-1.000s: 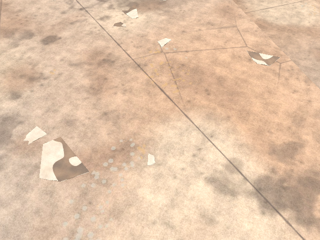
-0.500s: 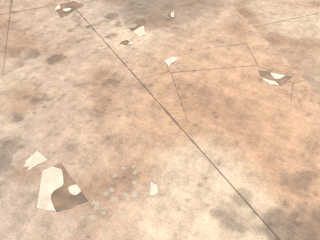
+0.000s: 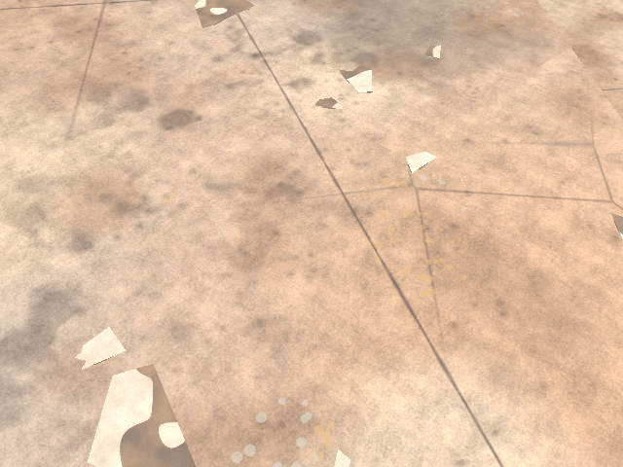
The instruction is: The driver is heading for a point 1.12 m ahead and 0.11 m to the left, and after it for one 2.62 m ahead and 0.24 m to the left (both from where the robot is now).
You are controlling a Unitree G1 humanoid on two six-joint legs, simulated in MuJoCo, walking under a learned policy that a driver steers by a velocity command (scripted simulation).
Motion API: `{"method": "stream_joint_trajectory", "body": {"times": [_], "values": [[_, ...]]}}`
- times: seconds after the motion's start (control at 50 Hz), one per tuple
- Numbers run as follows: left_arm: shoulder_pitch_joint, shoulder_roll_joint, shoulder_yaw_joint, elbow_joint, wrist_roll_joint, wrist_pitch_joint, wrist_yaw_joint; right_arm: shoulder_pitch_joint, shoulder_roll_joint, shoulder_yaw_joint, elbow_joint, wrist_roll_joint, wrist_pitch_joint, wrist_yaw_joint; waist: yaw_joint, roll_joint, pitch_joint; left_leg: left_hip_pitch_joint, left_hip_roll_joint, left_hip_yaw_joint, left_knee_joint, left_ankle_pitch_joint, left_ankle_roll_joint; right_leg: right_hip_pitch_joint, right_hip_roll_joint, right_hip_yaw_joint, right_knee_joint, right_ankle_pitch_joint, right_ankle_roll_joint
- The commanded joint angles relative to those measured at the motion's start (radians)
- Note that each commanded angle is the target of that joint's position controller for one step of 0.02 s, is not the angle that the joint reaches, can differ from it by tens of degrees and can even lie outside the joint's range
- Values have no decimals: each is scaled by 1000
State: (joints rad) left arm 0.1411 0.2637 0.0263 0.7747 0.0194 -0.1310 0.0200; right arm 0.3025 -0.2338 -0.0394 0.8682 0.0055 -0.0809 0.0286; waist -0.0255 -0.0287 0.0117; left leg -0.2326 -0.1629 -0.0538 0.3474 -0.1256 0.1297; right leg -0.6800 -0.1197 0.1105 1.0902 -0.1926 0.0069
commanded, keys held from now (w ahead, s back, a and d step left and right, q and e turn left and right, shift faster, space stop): w+q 0.52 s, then w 0.24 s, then w+e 0.24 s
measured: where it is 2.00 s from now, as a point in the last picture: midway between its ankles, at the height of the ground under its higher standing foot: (246, 266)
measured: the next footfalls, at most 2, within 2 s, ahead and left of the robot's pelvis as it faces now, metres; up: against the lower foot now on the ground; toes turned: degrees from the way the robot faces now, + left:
right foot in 0.24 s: +0.31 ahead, -0.14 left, +0.00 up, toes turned +13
left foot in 0.76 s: +0.49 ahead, +0.20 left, +0.00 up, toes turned +26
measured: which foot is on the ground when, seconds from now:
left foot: down 0.00-0.26, up 0.28-0.74, down 0.76-1.00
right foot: up 0.00-0.22, down 0.24-0.76, up 0.78-1.00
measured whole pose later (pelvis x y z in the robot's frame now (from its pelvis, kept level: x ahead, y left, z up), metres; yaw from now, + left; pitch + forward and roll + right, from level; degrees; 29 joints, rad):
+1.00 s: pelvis +0.49 +0.11 +0.00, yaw +21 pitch +1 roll +1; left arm 0.24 0.30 0.06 0.83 -0.03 -0.06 0.00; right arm 0.30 -0.24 -0.06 0.77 -0.01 -0.10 0.03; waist -0.01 -0.05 0.01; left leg -0.17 -0.05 0.11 0.33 -0.19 0.07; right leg -0.65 -0.11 0.08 1.13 -0.21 -0.01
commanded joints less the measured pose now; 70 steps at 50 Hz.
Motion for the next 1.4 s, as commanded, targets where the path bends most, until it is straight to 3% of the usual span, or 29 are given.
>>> {"method": "stream_joint_trajectory", "body": {"times": [0.02,0.14,0.22,0.24,0.26,0.28,0.3,0.34,0.4,0.52,0.6,0.68,0.72,0.76,0.78,0.8,0.82,0.84,0.88,0.92,1.04,1.12,1.22,1.28,1.32,1.34,1.36,1.38,1.4], "values": [[8,53,15,-65,11,12,18,-46,-159,-37,-93,8,-19,-25,29,63,14,-202,209,-195,-161,95,147,131,36,-65,-228,185,38],[-167,76,17,-138,-26,-4,-3,62,-163,-44,-84,28,5,-37,-52,108,-26,6,253,-328,-44,-48,105,166,106,-27,-561,232,43],[-47,131,46,-121,-27,-31,-17,32,-146,-39,-110,16,21,-45,33,152,-68,60,244,-407,122,2,64,380,119,-38,-686,103,-26],[88,173,62,-102,-13,-36,-10,11,-98,-21,-128,8,16,-40,98,115,-169,-27,197,-347,313,3,28,608,14,42,-667,93,-86],[232,253,84,-89,6,-28,0,79,-43,-4,-152,22,4,-36,112,-94,-312,-326,63,-179,625,-176,-50,977,-195,346,-683,-17,-218],[284,239,89,-64,-9,-13,-8,127,-79,-3,-175,35,-5,-34,98,-315,-346,-544,76,-127,834,-463,-69,1060,-336,682,-766,-216,-293],[232,147,67,-87,-16,-7,-6,91,-170,-24,-161,41,1,-33,106,-173,-219,-614,141,-150,942,-390,-78,952,-310,607,-785,-307,-260],[143,104,51,-96,-16,7,-8,-14,-161,-30,-183,19,14,-32,84,-22,-52,-585,200,-101,937,-232,-94,716,-210,336,-828,-116,-197],[98,83,45,-77,-12,3,-21,-10,-104,-31,-196,22,33,-23,37,-69,0,-500,249,-58,879,-148,-105,556,-125,116,-903,82,-180],[134,137,68,-26,-11,4,-20,-108,-80,-28,-253,17,38,-14,49,-40,2,-551,264,-48,651,59,-128,610,-123,-85,-924,320,-191],[193,157,66,14,-26,16,-19,-247,-45,-11,-292,14,23,8,100,-28,38,-474,242,18,410,158,-106,622,-119,-152,-928,279,-180],[240,188,72,56,-49,37,-23,-334,-61,-11,-340,19,15,27,103,-43,74,-449,221,63,288,32,-65,718,-172,-147,-897,320,-174],[230,211,75,67,-55,48,-20,-292,-93,-25,-341,14,12,28,54,-74,34,-330,176,103,234,-52,-26,751,-176,-167,-800,576,-157],[225,200,65,72,-51,56,-11,-22,-180,-73,-261,7,13,13,-90,-60,-136,102,120,129,167,46,27,631,-108,-246,-468,759,-105],[228,141,38,39,-20,48,-12,164,-275,-99,-228,-4,20,-9,-151,94,-286,452,358,-161,203,137,99,349,-43,-255,-111,352,-63],[346,32,3,33,-28,24,-29,155,-323,-94,-228,-11,16,-8,-56,298,-433,674,583,-634,63,-14,250,23,126,-112,183,-406,-28],[251,148,35,43,-66,9,-33,160,-227,-75,-226,-10,9,-6,-114,153,-378,592,565,-608,6,-62,204,-62,91,17,270,-387,-41],[166,163,44,6,-82,8,-32,99,-195,-61,-217,-5,3,-4,-89,140,-217,449,528,-423,-11,10,155,-107,52,-6,248,-291,-50],[140,138,47,12,-48,26,-21,-37,-122,-41,-218,-3,-8,5,-6,92,-90,199,436,-215,-74,116,102,-22,-16,-22,135,-139,-36],[209,100,47,34,-51,58,-23,-73,-99,-42,-203,-12,-29,7,42,126,-74,90,406,-122,-149,134,93,75,-33,-13,114,-56,-25],[115,67,51,-1,-45,78,-19,-34,-120,-53,-129,-26,-45,-21,35,87,18,103,393,72,-209,256,68,-59,-1,35,-71,174,0],[-7,39,37,-44,-37,71,-45,-15,-150,-58,-103,-17,-37,-36,-11,72,58,157,396,158,-222,245,39,-52,13,-40,-291,310,-17],[-135,28,27,-132,-38,69,-81,48,-180,-69,-58,1,-2,-46,-53,65,95,334,454,205,-144,355,23,-117,26,-123,-415,188,-60],[-84,65,46,-158,-41,76,-92,14,-223,-78,-66,8,18,-56,4,118,19,359,451,252,23,785,-12,54,110,-217,-430,39,-115],[153,146,91,-114,-44,81,-81,-21,-243,-80,-75,16,30,-63,142,119,-113,270,407,282,354,907,-51,395,193,-239,-506,53,-177],[300,231,125,-84,-41,89,-58,-13,-218,-68,-92,7,20,-65,206,23,-200,38,357,280,656,604,-95,696,102,-56,-552,88,-232],[268,329,135,-93,-41,82,-51,92,-52,-19,-141,-27,-10,-45,67,-236,-273,-418,133,175,1017,-417,-157,1015,-159,521,-634,-5,-417],[314,255,114,-113,-33,69,-54,1,-130,-26,-155,7,-54,-26,145,-132,-409,-526,123,-57,1120,-461,-137,1088,-219,737,-767,-81,-456],[279,198,100,-107,-29,61,-55,-91,-169,-37,-187,40,-71,-19,151,-82,-269,-598,174,-66,1088,-366,-112,1002,-187,581,-782,-28,-396]]}}
Keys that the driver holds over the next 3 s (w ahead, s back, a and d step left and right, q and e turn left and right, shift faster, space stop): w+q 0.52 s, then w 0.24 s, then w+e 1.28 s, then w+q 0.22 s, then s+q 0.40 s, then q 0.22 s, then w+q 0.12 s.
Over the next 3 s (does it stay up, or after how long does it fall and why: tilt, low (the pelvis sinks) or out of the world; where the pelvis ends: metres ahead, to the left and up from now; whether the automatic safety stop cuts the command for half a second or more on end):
stays up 1.24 0.10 0.00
